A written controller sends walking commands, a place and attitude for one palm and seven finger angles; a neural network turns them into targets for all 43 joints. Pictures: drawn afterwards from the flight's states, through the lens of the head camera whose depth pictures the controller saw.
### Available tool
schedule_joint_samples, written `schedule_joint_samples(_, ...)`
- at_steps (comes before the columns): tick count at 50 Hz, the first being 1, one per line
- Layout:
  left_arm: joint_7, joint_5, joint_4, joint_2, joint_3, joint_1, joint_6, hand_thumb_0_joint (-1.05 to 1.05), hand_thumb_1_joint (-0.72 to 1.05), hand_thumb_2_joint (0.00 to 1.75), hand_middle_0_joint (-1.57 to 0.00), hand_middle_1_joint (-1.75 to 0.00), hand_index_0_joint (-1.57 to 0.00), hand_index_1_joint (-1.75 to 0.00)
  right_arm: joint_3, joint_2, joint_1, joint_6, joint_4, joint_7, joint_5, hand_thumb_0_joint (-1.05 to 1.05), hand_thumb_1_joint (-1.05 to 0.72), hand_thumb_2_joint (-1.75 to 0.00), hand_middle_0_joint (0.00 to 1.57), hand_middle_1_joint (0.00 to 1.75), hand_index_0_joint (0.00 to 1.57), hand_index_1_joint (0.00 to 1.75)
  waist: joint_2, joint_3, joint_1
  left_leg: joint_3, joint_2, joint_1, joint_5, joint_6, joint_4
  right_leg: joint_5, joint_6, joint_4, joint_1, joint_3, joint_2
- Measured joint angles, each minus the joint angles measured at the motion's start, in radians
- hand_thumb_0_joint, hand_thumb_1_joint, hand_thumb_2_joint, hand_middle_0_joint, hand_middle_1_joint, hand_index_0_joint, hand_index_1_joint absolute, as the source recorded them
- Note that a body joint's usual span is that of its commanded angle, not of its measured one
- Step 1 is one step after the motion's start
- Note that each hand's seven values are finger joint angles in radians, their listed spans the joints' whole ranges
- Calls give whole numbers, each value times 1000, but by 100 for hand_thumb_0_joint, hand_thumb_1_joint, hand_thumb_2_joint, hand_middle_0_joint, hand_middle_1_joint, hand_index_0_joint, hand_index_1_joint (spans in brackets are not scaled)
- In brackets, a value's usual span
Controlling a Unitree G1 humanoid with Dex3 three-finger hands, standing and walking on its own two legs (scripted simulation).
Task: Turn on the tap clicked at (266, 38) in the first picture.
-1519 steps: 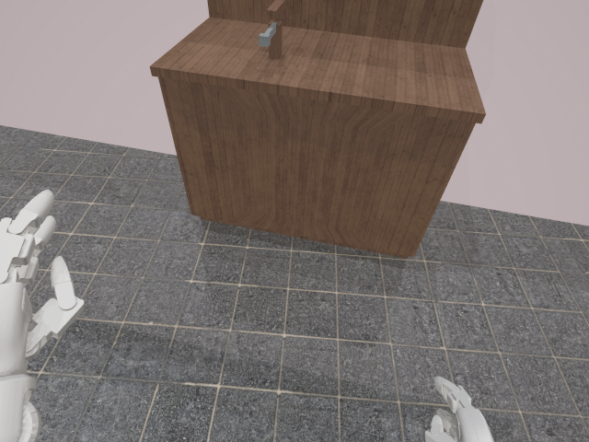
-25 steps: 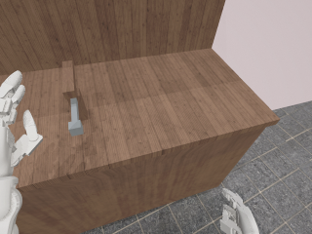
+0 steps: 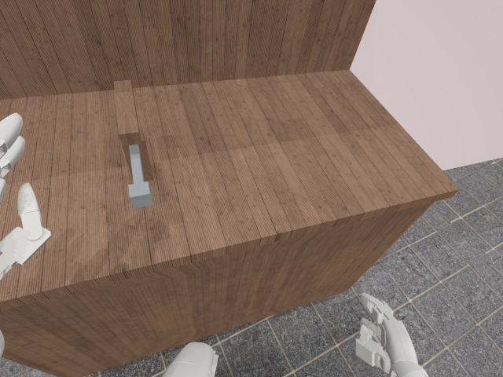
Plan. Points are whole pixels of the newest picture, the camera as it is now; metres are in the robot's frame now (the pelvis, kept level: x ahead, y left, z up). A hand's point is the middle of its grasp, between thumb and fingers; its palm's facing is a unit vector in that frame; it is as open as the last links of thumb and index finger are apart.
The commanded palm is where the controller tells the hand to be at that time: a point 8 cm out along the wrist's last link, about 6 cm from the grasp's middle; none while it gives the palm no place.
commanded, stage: look again from close up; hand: left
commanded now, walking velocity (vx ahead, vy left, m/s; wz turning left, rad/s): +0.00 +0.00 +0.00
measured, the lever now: (140, 194) +0.34 +0.20 +0.09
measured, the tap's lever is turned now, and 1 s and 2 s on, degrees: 0 0 0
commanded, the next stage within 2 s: shuffle to correct the standing spot in 0.12 s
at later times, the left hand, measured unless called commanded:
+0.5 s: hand out of the picture +0.23 +0.33 +0.16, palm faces +0.39 -0.82 -0.42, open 7.4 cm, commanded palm +0.16 +0.34 +0.18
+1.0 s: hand (49, 218) +0.24 +0.26 +0.17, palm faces +0.36 -0.85 -0.38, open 7.4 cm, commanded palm +0.17 +0.30 +0.18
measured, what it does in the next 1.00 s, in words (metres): steps on the spot: left foot, then right foot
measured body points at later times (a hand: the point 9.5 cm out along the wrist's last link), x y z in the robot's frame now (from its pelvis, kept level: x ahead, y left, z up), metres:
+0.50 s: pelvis +0.00 +0.06 +0.00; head +0.02 +0.08 +0.45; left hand +0.20 +0.37 +0.19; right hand +0.15 -0.15 -0.09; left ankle +0.01 +0.17 -0.73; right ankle +0.02 -0.04 -0.71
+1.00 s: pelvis +0.01 +0.02 +0.00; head +0.03 +0.02 +0.45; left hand +0.21 +0.30 +0.19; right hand +0.18 -0.22 -0.08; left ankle +0.01 +0.17 -0.73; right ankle +0.05 -0.02 -0.73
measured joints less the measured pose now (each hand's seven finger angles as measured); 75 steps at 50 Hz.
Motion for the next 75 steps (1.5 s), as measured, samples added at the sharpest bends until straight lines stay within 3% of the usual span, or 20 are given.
schedule_joint_samples(3, 7, 2, 10, -20, 0, 19, -1, 1, 89, 90, -21, -31, -21, -30, 7, 2, 29, -22, -3, -20, -10, 1, -90, -90, 20, 30, 20, 30, -13, -45, -6, -13, 81, 97, 51, 4, -328, -16, 11, 31, -42, 17, -13)
schedule_joint_samples(5, 15, 12, 31, -48, -35, -21, 6, 1, 89, 90, -21, -31, -21, -30, -7, -38, 56, -59, -18, -37, -18, 1, -90, -90, 20, 30, 20, 30, 42, -51, -12, -24, 109, 175, 103, 0, -539, -58, 17, 113, -84, 2, -15)
schedule_joint_samples(7, 28, 27, 63, -39, -40, -74, 14, 1, 89, 90, -21, -31, -21, -30, -21, -27, 44, -76, 7, -52, -17, 1, -90, -90, 20, 30, 20, 30, 31, -12, 4, 0, 78, 170, 124, -26, -501, -164, 8, 236, -124, 50, -23)
schedule_joint_samples(9, 31, 28, 93, -21, -22, -83, 17, 1, 89, 90, -21, -31, -21, -30, -12, 5, 40, -79, 27, -48, -12, 1, -90, -90, 20, 30, 20, 30, 17, 2, 7, 22, 60, 181, 117, -23, -502, -226, 3, 292, -137, 64, -2)
schedule_joint_samples(13, 23, 39, 90, -5, -6, -75, 18, 1, 89, 90, -21, -31, -21, -30, 26, 24, 78, -87, 29, -19, -5, 1, -90, -90, 20, 30, 20, 30, 69, 4, -21, -11, 63, 177, 114, -8, -496, -31, -6, 124, -61, 19, 41)
schedule_joint_samples(16, 11, 23, 43, -13, -17, -34, 5, 1, 89, 90, -21, -31, -21, -30, 41, 21, 102, -85, 51, -11, -6, 1, -90, -90, 20, 30, 20, 30, 89, -26, -27, -6, 48, 161, 44, 11, -434, -41, 0, 90, -51, 14, 39)
schedule_joint_samples(22, 1, 14, 110, -3, -5, -10, 1, 1, 88, 90, -21, -31, -21, -30, 30, 29, 110, -73, 68, -27, -12, 1, -90, -90, 20, 30, 20, 31, 47, -64, -18, 61, 8, 245, 103, 41, -588, -162, 2, 223, -120, 68, 30)
schedule_joint_samples(25, -1, 18, 174, -11, -1, -40, 39, 1, 89, 90, -21, -31, -21, -30, 24, 34, 108, -67, 56, -19, -21, 1, -90, -90, 20, 30, 20, 30, 54, -56, -26, 54, 13, 284, 157, 36, -678, -176, 3, 263, -130, 36, 59)
schedule_joint_samples(29, -3, 19, 124, -29, -28, -21, 55, 1, 89, 90, -21, -31, -21, -30, 25, 15, 112, -69, 5, 4, -14, 1, -90, -90, 20, 30, 20, 30, 69, -48, -23, 49, 28, 292, 169, 28, -702, -87, -20, 47, -62, -22, 77)
schedule_joint_samples(31, -10, 19, 85, -23, -43, 1, 44, 1, 89, 90, -21, -31, -21, -30, 23, 3, 105, -67, -18, 7, -9, 1, -90, -90, 20, 30, 20, 30, 78, -45, -21, 49, 35, 272, 141, 21, -653, 34, -40, -61, -20, -35, 84)
schedule_joint_samples(34, -17, 10, 65, -3, -55, 15, 26, 1, 89, 90, -21, -31, -21, -30, 17, -14, 72, -54, -6, 0, -3, 1, -90, -90, 20, 30, 20, 30, 115, -45, -32, 25, 71, 245, 106, 8, -586, 50, -84, -59, -17, -61, 121)
schedule_joint_samples(37, -10, -15, 74, 14, -40, 19, 21, 1, 88, 90, -21, -31, -21, -30, 9, -16, 59, -45, 9, -13, 6, 1, -90, -90, 20, 30, 20, 30, 97, -72, -34, 27, 75, 229, 91, 4, -572, 14, -100, -21, -45, -63, 123)
schedule_joint_samples(45, 11, -21, 131, -19, -32, 8, 52, 1, 89, 90, -21, -31, -21, -30, 0, -37, 80, -39, 10, -50, -8, 1, -90, -90, 20, 30, 20, 30, 73, -88, -17, 45, 73, 275, 129, -14, -658, 15, -83, -36, -35, -46, 119)
schedule_joint_samples(49, 15, -21, 117, -33, -55, -12, 54, 1, 89, 90, -21, -31, -21, -30, 1, -40, 78, -38, 11, -43, -4, 1, -90, -90, 20, 30, 20, 30, 87, -77, -12, 35, 87, 270, 128, -23, -652, 28, -113, -57, -27, -57, 135)
schedule_joint_samples(56, 18, -41, 95, -20, -66, 29, 56, 1, 89, 90, -21, -31, -21, -30, 6, -25, 83, -28, 17, -43, 0, 1, -90, -90, 20, 30, 20, 30, 84, -97, -35, 52, 99, 246, 99, 26, -615, 27, -134, -60, -44, -69, 148)
schedule_joint_samples(60, 21, -42, 94, -4, -50, 47, 58, 1, 89, 90, -21, -31, -21, -30, 16, -19, 91, -21, 23, -51, -8, 1, -90, -90, 20, 30, 20, 30, 60, -93, -28, 64, 98, 274, 129, -26, -675, 26, -111, -60, -45, -61, 142)
schedule_joint_samples(63, 22, -34, 93, -1, -42, 38, 65, 1, 89, 90, -21, -31, -21, -30, 14, -24, 90, -19, 18, -51, -10, 1, -90, -90, 20, 30, 20, 30, 72, -81, -20, 61, 104, 277, 132, -36, -678, 29, -79, -67, -39, -63, 147)
schedule_joint_samples(66, 18, -30, 93, -3, -43, 14, 67, 1, 89, 90, -21, -31, -21, -30, 7, -29, 83, -20, 13, -46, -9, 1, -90, -90, 20, 30, 20, 30, 85, -68, -13, 56, 108, 272, 128, -39, -665, 32, -98, -68, -37, -69, 151)
schedule_joint_samples(71, 12, -35, 96, -12, -52, 17, 69, 1, 89, 90, -21, -31, -21, -30, 4, -31, 64, -19, 10, -41, -3, 1, -90, -90, 20, 30, 20, 30, 96, -71, -18, 54, 110, 255, 113, -13, -633, 31, -141, -57, -45, -73, 155)
schedule_joint_samples(75, 16, -43, 96, -14, -61, 38, 73, 1, 89, 90, -21, -31, -21, -30, 7, -27, 66, -15, 14, -43, 1, 1, -90, -90, 20, 30, 20, 30, 87, -86, -26, 60, 112, 244, 96, 26, -613, 38, -140, -72, -44, -79, 160)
